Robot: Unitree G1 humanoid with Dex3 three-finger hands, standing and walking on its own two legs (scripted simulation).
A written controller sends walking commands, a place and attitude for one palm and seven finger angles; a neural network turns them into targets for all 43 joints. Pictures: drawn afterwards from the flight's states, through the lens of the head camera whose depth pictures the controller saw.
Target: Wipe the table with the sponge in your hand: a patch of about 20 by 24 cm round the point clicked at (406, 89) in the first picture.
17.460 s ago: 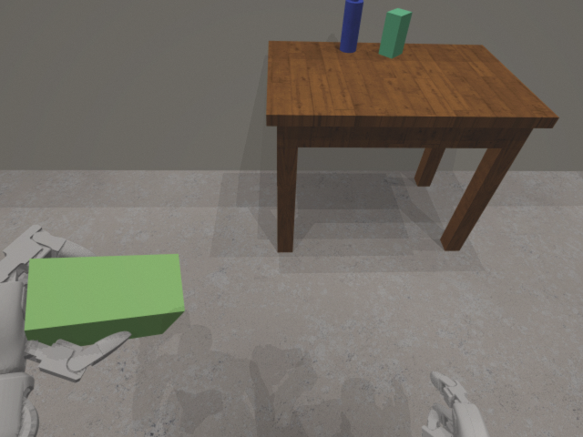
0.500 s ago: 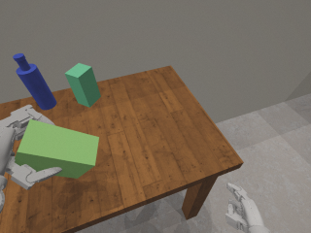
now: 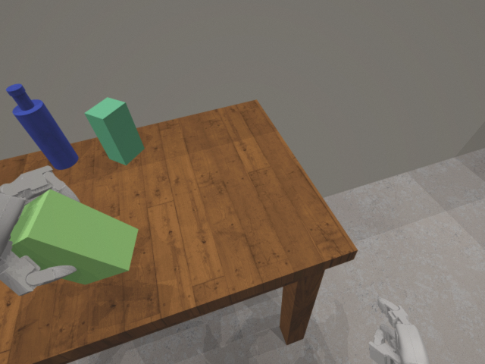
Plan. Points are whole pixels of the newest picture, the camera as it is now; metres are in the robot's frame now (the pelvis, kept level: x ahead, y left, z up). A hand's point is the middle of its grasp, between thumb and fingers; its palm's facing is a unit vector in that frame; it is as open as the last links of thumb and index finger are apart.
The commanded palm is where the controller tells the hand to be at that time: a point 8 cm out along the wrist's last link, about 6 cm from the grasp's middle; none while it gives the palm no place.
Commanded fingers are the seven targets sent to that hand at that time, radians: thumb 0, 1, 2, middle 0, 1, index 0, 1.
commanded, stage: turn the palm down, sponge in hand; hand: left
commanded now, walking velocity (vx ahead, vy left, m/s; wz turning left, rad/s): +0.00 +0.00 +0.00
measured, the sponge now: (85, 248) +0.23 +0.25 +0.13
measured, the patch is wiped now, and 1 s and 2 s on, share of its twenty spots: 0.00 0.00 0.00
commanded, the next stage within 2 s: move the sponge above the wiping area in 1.44 s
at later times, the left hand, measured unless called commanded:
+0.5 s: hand (28, 230) +0.23 +0.31 +0.16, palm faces +0.21 -0.27 -0.94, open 10.5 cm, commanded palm +0.20 +0.32 +0.20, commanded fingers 0.00 0.10 1.30 -1.20 -1.60 -1.20 -1.60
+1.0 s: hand (18, 225) +0.25 +0.35 +0.15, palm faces +0.09 -0.09 -0.99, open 10.5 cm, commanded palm +0.20 +0.34 +0.20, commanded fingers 0.00 0.10 1.30 -1.20 -1.60 -1.20 -1.60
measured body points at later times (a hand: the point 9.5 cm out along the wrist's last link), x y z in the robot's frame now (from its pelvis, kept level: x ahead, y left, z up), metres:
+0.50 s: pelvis +0.01 +0.03 +0.01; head +0.01 -0.01 +0.46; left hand +0.22 +0.33 +0.21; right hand +0.22 -0.19 -0.08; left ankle +0.01 +0.15 -0.72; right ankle +0.02 -0.04 -0.72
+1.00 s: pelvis +0.01 +0.06 +0.03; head +0.00 +0.02 +0.47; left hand +0.24 +0.35 +0.20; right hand +0.24 -0.16 -0.06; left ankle +0.01 +0.15 -0.72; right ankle +0.02 -0.04 -0.72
